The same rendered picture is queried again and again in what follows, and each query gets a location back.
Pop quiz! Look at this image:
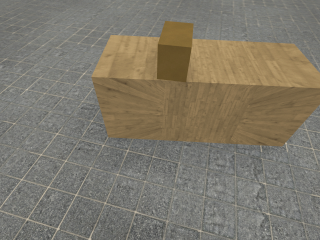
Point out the pedestal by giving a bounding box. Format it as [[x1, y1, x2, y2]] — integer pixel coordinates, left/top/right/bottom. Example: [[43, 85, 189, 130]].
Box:
[[91, 35, 320, 147]]

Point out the carton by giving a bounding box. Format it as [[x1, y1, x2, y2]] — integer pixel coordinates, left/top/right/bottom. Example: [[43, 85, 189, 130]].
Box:
[[157, 21, 194, 82]]

